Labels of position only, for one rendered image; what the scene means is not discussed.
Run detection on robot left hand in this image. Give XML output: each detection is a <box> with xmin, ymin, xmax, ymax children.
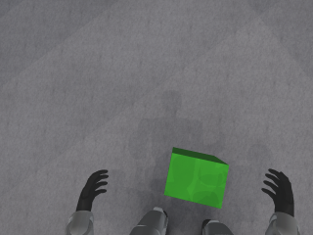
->
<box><xmin>76</xmin><ymin>169</ymin><xmax>109</xmax><ymax>212</ymax></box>

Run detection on right robot shin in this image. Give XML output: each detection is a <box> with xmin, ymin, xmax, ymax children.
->
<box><xmin>208</xmin><ymin>219</ymin><xmax>219</xmax><ymax>223</ymax></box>

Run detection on left robot forearm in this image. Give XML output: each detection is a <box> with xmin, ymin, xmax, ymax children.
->
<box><xmin>65</xmin><ymin>210</ymin><xmax>94</xmax><ymax>235</ymax></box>

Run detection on robot shin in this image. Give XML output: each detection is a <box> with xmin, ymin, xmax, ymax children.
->
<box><xmin>208</xmin><ymin>219</ymin><xmax>219</xmax><ymax>223</ymax></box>
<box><xmin>154</xmin><ymin>207</ymin><xmax>164</xmax><ymax>213</ymax></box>

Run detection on left robot shin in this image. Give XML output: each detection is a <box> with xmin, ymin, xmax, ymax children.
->
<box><xmin>154</xmin><ymin>207</ymin><xmax>164</xmax><ymax>213</ymax></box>

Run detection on robot right hand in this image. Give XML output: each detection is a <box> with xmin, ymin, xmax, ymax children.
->
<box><xmin>261</xmin><ymin>168</ymin><xmax>294</xmax><ymax>217</ymax></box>

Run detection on carton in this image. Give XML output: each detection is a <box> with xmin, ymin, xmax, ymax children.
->
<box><xmin>163</xmin><ymin>147</ymin><xmax>229</xmax><ymax>209</ymax></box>

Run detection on right robot forearm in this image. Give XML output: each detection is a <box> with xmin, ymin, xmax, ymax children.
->
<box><xmin>265</xmin><ymin>211</ymin><xmax>301</xmax><ymax>235</ymax></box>

